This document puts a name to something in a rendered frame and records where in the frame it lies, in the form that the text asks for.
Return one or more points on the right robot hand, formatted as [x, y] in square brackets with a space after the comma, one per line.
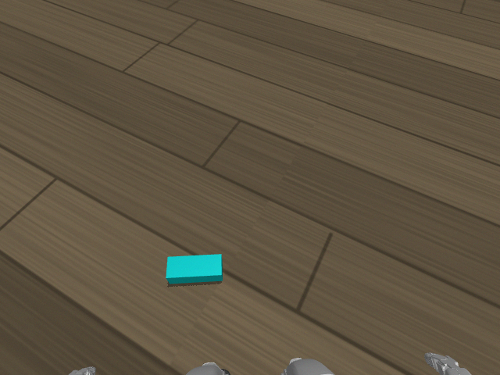
[445, 365]

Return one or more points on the carton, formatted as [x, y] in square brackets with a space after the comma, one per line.
[194, 268]

